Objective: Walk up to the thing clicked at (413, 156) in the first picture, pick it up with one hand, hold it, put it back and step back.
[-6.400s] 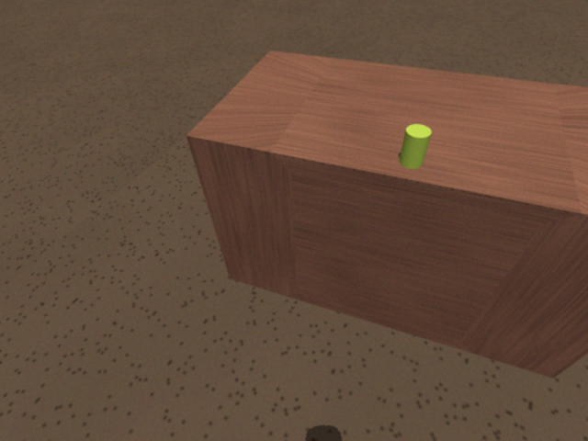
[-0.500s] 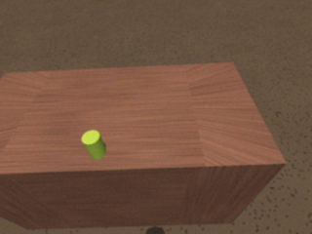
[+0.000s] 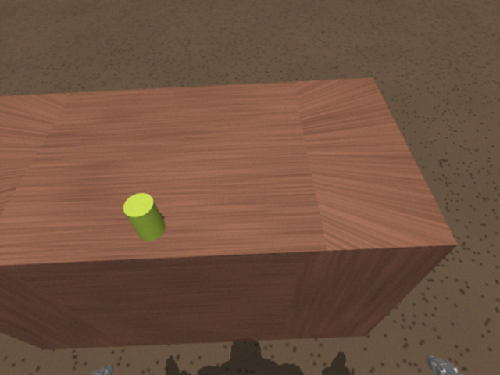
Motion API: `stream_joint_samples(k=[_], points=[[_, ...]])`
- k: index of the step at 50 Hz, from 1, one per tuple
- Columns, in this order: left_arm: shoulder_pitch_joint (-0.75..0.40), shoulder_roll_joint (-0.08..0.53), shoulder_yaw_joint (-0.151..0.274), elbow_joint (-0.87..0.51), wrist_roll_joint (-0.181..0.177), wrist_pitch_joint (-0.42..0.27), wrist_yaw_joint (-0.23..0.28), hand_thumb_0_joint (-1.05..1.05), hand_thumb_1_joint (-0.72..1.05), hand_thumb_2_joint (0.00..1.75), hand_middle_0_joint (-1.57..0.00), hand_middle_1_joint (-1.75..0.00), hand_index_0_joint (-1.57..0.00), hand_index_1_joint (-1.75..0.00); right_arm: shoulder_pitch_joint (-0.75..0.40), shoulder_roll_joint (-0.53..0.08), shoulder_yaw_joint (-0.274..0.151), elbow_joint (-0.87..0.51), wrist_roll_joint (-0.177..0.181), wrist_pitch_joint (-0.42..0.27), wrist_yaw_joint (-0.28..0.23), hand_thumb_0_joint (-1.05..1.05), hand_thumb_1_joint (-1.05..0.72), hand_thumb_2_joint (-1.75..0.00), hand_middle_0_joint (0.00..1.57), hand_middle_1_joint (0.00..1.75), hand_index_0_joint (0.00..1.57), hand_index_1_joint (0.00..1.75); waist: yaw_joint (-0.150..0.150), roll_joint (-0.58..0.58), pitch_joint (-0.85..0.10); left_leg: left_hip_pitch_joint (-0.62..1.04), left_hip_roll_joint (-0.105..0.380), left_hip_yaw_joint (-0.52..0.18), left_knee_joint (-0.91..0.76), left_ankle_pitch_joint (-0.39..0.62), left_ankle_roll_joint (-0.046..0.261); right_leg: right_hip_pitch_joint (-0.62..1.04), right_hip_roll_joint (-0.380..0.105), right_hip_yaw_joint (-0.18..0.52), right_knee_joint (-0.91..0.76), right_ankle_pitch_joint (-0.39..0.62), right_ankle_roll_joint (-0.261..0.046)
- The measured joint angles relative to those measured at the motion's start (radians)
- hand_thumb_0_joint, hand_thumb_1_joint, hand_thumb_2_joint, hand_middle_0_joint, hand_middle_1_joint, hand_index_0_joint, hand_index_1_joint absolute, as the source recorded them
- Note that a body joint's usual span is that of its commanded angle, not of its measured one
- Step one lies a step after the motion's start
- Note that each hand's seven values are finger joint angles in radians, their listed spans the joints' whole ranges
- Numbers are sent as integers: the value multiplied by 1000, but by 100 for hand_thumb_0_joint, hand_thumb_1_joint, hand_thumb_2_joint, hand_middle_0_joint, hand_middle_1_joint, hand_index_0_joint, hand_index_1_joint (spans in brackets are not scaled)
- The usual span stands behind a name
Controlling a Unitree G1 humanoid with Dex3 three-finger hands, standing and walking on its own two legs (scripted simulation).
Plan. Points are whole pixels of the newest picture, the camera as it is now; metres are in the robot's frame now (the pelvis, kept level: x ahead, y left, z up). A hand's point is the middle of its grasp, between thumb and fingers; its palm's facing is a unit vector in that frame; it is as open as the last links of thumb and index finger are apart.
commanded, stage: rise first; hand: left
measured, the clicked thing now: (145, 217) +0.43 +0.23 -0.03
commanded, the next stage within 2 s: go down in 1.48 s
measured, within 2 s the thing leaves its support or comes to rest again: neither
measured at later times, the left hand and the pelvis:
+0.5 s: hand (99, 350) +0.19 +0.26 -0.04, palm faces +0.25 -0.91 -0.33, open 16.9 cm; pelvis +0.01 +0.01 +0.00, yaw +0 degrees
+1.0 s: hand (76, 344) +0.19 +0.26 +0.03, palm faces +0.26 -0.89 -0.37, open 17.6 cm; pelvis +0.01 +0.01 +0.00, yaw +1 degrees
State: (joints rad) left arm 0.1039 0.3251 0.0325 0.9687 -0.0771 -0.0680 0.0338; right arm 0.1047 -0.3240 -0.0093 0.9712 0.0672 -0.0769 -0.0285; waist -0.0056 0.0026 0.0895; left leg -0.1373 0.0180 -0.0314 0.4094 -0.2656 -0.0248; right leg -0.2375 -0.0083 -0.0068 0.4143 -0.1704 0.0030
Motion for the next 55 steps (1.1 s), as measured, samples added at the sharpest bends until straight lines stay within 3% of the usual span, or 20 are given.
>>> stream_joint_samples(k=[3, 8, 14, 26, 45, 55], points=[[-25, -15, 32, -95, -7, -8, 24, 1, 67, 65, -12, -17, -11, -17, -53, 25, -42, -31, 2, -22, -24, 1, -66, -65, 11, 16, 11, 16, 10, -2, -4, -43, 1, 8, 30, -8, 0, -42, 2, 8, 22, 0, 1], [-24, -33, 82, -192, 24, -12, 31, 1, 41, 43, -9, -11, -9, -11, -70, 40, -101, -77, -22, -22, -31, 1, -38, -42, 7, 10, 8, 10, 16, 10, -62, -74, -2, 5, 45, -16, 4, -69, -1, 6, 29, -5, 4], [112, -33, 98, -388, 21, 7, 29, 1, 10, 23, -7, -8, -8, -7, 53, 66, -79, -212, -20, 4, -29, 0, -6, -23, 6, 7, 6, 6, 25, 19, -118, -37, -3, 4, 23, -24, 8, -33, -2, 4, 12, -17, 8], [247, -36, 108, -710, 25, -6, 42, 0, -42, 5, -6, -6, -6, -6, 137, 102, -54, -380, -38, -15, -29, 0, 38, -7, 5, 6, 6, 5, 36, 23, -80, 22, -8, 3, 16, -32, 15, 30, -8, 3, 0, -23, 14], [342, -22, 152, -950, 30, -68, 7, -1, -56, 2, -5, -6, -5, -6, 132, 92, -108, -335, -54, -25, -13, -1, 49, -3, 5, 5, 5, 5, 42, 42, -52, 50, -10, -3, 13, -29, 17, 59, -11, -4, -2, -23, 15], [366, -18, 172, -1000, 32, -100, -5, -1, -56, 3, -5, -5, -5, -6, 132, 104, -105, -330, -53, -29, -9, -1, 50, -4, 5, 5, 5, 5, 49, 39, -54, 57, -10, -12, 7, -21, 11, 65, -12, -12, 4, -24, 9]])
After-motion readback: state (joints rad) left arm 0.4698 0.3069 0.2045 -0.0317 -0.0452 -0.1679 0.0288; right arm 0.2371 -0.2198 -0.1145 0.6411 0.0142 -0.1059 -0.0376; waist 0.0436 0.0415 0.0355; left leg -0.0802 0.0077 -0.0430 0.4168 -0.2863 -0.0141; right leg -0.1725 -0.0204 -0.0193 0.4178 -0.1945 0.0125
